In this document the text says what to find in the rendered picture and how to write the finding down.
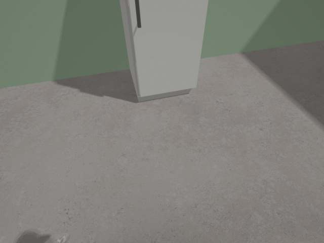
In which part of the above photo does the robot left hand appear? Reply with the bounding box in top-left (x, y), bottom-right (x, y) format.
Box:
top-left (45, 233), bottom-right (70, 243)

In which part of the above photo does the fridge door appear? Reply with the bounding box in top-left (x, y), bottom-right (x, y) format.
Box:
top-left (129, 0), bottom-right (209, 97)

